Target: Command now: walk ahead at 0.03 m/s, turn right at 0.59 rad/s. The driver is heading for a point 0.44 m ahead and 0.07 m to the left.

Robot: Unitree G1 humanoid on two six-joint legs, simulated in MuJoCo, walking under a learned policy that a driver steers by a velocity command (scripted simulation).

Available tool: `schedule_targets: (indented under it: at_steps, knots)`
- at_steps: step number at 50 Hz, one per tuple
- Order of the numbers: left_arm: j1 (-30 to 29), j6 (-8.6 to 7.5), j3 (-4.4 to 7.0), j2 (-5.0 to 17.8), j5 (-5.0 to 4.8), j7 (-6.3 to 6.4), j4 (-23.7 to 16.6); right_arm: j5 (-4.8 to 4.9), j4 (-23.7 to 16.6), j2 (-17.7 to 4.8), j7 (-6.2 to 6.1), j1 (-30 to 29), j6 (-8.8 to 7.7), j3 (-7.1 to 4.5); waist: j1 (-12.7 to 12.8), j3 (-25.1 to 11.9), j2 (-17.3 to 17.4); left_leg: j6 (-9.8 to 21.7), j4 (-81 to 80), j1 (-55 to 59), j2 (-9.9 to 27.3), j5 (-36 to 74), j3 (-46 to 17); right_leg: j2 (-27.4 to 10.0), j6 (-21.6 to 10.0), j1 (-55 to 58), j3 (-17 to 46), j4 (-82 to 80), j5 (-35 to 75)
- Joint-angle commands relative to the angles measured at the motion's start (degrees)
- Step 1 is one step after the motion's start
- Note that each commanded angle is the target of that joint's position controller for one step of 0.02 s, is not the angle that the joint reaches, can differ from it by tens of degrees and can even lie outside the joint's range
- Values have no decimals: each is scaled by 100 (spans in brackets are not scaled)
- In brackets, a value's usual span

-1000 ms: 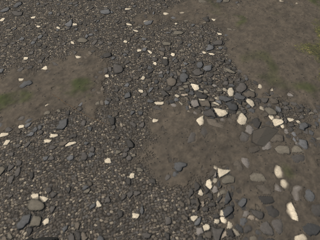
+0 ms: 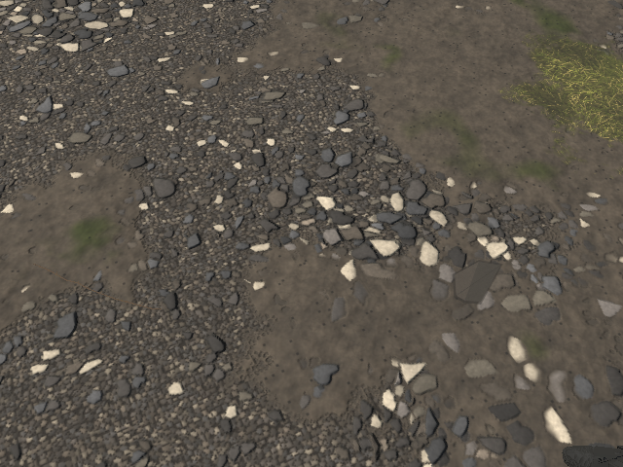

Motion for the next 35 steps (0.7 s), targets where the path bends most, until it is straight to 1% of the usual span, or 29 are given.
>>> schedule_targets:
  at_steps: [1, 3, 4, 5, 6, 7, 8, 10, 11, 12, 13, 14, 15, 16, 17, 18, 19, 20, 21, 22, 23, 26, 28, 30, 31, 32, 33, 34, 35]
  knots:
    - [410, 1, 156, 573, 33, -4, -186, 40, -390, -692, -89, -238, -50, -146, 29, -479, 672, 1100, -921, 977, 1635, 1541, -1543, -408, 200, -889, -231, 1124, 385]
    - [185, -17, 33, 303, 30, -28, -285, 30, -236, -715, -111, 7, -35, -141, -89, -581, 751, 1204, -929, 1073, 1509, 2110, -1119, -365, 210, -734, -399, 705, 498]
    - [147, -38, -30, 208, 35, -51, -304, 68, -126, -728, -105, 292, -29, -152, -193, -800, 781, 1221, -1100, 1313, 1508, 954, -1119, -432, 172, -780, -489, 365, 580]
    - [67, -71, -80, 166, 23, -103, -341, 148, -48, -814, -84, 514, -35, -180, -309, -854, 924, 1229, -1349, 1437, 1537, -582, -1281, -492, 108, -826, -575, 40, 635]
    - [-7, -112, -122, 142, 9, -158, -371, 211, -16, -909, -62, 571, -55, -197, -358, -814, 1130, 1200, -1576, 1401, 1600, -1611, -1464, -537, 24, -793, -655, -290, 655]
    - [-89, -162, -155, 141, 6, -203, -378, 227, -2, -970, -46, 579, -84, -199, -388, -726, 1215, 1165, -1738, 1274, 1683, -2057, -1565, -585, -70, -659, -721, -620, 668]
    - [-175, -225, -181, 145, 9, -242, -383, 232, 14, -1024, -33, 578, -117, -203, -393, -604, 1178, 1128, -1824, 1109, 1720, -2134, -1539, -620, -173, -467, -796, -1005, 696]
    - [-196, -359, -215, 139, 31, -281, -321, 293, 64, -1118, 13, 597, -184, -216, -349, -404, 1057, 1051, -1879, 684, 1673, -1995, -1291, -594, -354, 153, -995, -1828, 741]
    - [-214, -430, -229, 111, 39, -284, -305, 337, 131, -1140, 48, 737, -197, -206, -346, -287, 1045, 1064, -1829, 436, 1632, -1917, -1291, -519, -408, 505, -1065, -2226, 684]
    - [-110, -499, -235, 85, 19, -286, -265, 378, 185, -1147, 85, 820, -186, -187, -249, -186, 990, 1071, -1720, 217, 1583, -1925, -1307, -445, -478, 875, -1137, -2724, 779]
    - [167, -561, -230, 48, -12, -283, -148, 414, 194, -1121, 110, 797, -153, -161, -49, -98, 873, 1031, -1518, -98, 1473, -1998, -1267, -374, -574, 1416, -1264, -3413, 1243]
    - [553, -594, -193, 75, -38, -256, 20, 415, 172, -996, 126, 779, -146, -112, 170, -91, 693, 910, -1187, -669, 1312, -1979, -1209, -341, -653, 2255, -1318, -3780, 1590]
    - [1442, -507, -191, 252, 541, -285, 315, -93, 223, -689, 204, 649, -69, -114, 578, -448, 22, 518, 41, -1725, 603, -2176, -552, -587, -749, 3810, -940, -3923, 1087]
    - [2203, -509, -128, 619, 642, -256, 304, -119, -101, 5, 221, 245, -88, 77, 959, -655, -1214, 262, 2279, -2710, -11, -2592, -108, -2324, -798, 4294, 1031, -4577, -804]
    - [1786, -492, 21, 1160, 611, -166, 152, -58, -357, -163, 206, 25, -100, 57, 821, -120, -1058, 262, 3032, -3818, -101, -1852, -379, -3063, -1280, 3554, 2397, -5187, -1766]
    - [1505, -509, -46, 801, 517, -155, 168, -51, -348, -504, 238, -121, -79, -37, 615, 254, -438, 262, 3460, -3962, 267, -1192, -740, -2863, -1257, 3315, 2026, -5107, -1604]
    - [1129, -550, -151, 477, 419, -189, 161, -10, -183, -595, 313, 171, -83, -87, 316, 248, -429, 191, 3512, -3753, 331, -718, -733, -2495, -1051, 3143, 1328, -5070, -889]
    - [863, -577, -205, 302, 375, -210, 125, -2, 32, -670, 370, 524, -47, -114, 99, 113, -519, 60, 3571, -3385, 437, -476, -586, -2221, -919, 2981, 702, -5137, -284]
    - [817, -614, -237, 210, 349, -181, 143, -47, 162, -731, 443, 643, 15, -143, 49, 85, -609, -36, 3790, -3183, 482, -299, -381, -2068, -888, 2798, 232, -5246, 126]
    - [868, -659, -254, 151, 335, -182, 214, -66, 199, -693, 497, 626, 67, -138, 36, 150, -588, -84, 3968, -3162, 518, -109, -293, -1958, -876, 2682, -152, -5322, 519]
    - [989, -703, -247, 141, 330, -197, 304, -61, 162, -607, 534, 503, 97, -113, 54, 272, -513, -93, 4063, -3262, 556, 61, -252, -1932, -881, 2615, -428, -5383, 815]
    - [1278, -791, -224, 103, 349, -232, 583, -39, 23, -463, 591, 13, 132, -44, 94, 610, -325, -25, 3904, -3573, 633, 456, -119, -1888, -868, 2603, -1154, -5517, 1549]
    - [1311, -833, -231, 54, 361, -218, 739, -43, -110, -419, 646, -325, 130, 18, 81, 764, -328, 109, 3374, -3448, 715, 661, 194, -1823, -815, 2585, -1646, -5619, 2033]
    - [1428, -848, -229, 82, 357, -182, 910, -56, -263, -342, 708, -746, 123, 107, 163, 900, -224, 315, 2679, -3124, 726, 683, 662, -1770, -769, 2641, -2066, -5691, 2760]
    - [1510, -840, -224, 133, 350, -162, 1006, -53, -345, -273, 721, -916, 122, 158, 185, 935, -181, 450, 2334, -2914, 665, 590, 894, -1766, -736, 2741, -2260, -5622, 3510]
    - [1466, -831, -222, 213, 348, -147, 1059, -28, -386, -208, 704, -920, 126, 204, 92, 857, -176, 627, 1945, -2421, 498, 467, 1137, -1729, -667, 2783, -2515, -5370, 4996]
    - [1541, -819, -222, 312, 335, -119, 1128, -45, -384, -169, 649, -828, 121, 233, 15, 690, -229, 760, 1700, -1866, 187, 330, 1371, -1774, -669, 2899, -2562, -4926, 7169]
    - [1590, -767, -197, 491, 333, -82, 1195, -82, -283, -237, 582, -404, 105, 216, -232, 361, -362, 857, 1587, -1304, -136, 62, 1482, -1850, -667, 3109, -2540, -4183, 8842]
    - [1490, -682, -154, 701, 339, -53, 1214, -117, -47, -397, 522, 494, 59, 148, -678, -144, -473, 957, 1444, -344, -376, -148, 1362, -1947, -703, 3054, -2468, -2977, 9541]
